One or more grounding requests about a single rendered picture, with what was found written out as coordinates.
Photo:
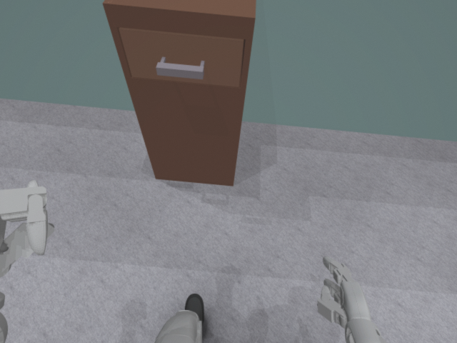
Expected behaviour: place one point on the robot left thigh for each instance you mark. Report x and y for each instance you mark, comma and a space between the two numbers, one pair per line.
181, 328

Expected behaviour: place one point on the handle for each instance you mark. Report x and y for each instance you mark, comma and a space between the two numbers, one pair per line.
180, 70

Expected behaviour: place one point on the drawer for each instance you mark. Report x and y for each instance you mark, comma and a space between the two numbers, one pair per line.
145, 48

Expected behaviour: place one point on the left robot hand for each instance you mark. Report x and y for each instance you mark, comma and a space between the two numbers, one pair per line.
19, 205

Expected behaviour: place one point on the right robot hand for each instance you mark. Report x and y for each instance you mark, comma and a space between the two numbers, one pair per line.
349, 300

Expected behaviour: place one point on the right robot forearm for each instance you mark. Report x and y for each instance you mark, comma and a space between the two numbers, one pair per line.
362, 331

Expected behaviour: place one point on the robot left foot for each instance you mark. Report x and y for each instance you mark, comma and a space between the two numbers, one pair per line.
195, 304

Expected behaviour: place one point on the cabinet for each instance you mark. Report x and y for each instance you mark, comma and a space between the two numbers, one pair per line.
191, 130

